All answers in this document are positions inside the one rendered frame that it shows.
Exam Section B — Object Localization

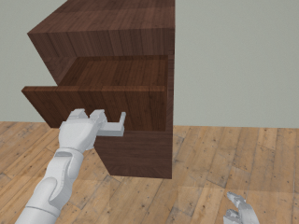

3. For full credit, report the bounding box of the cabinet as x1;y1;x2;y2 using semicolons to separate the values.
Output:
27;0;176;179

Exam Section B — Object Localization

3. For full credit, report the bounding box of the left robot forearm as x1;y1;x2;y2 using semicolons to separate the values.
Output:
15;147;84;224

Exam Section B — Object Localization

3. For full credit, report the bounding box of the robot right hand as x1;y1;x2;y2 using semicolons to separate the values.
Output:
223;191;260;224

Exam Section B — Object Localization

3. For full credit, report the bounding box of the robot left hand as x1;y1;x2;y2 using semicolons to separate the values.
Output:
58;108;107;153

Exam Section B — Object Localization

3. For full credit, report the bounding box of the handle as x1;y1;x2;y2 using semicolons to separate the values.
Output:
59;111;126;136

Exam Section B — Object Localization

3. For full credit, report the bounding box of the drawer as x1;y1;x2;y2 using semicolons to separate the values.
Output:
21;54;168;132

